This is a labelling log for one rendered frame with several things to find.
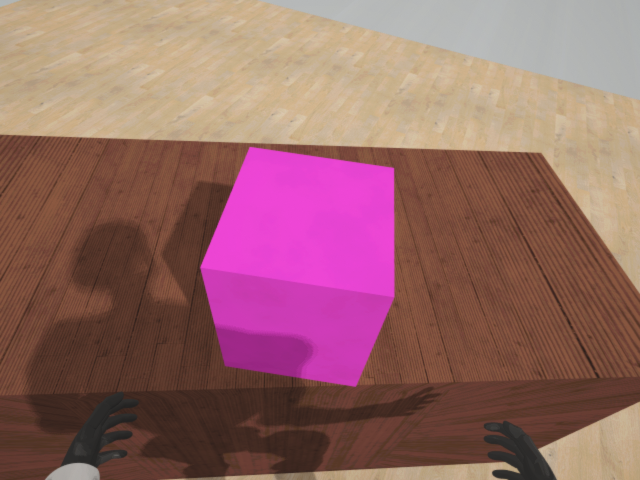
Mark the left robot hand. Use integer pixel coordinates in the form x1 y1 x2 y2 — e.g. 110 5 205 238
60 391 139 468

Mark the right robot hand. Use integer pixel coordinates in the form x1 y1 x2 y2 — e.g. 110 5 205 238
484 421 557 480

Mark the pedestal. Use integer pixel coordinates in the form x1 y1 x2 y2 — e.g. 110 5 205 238
0 135 640 480

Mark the carton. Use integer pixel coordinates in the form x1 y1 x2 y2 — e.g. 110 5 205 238
200 147 394 387

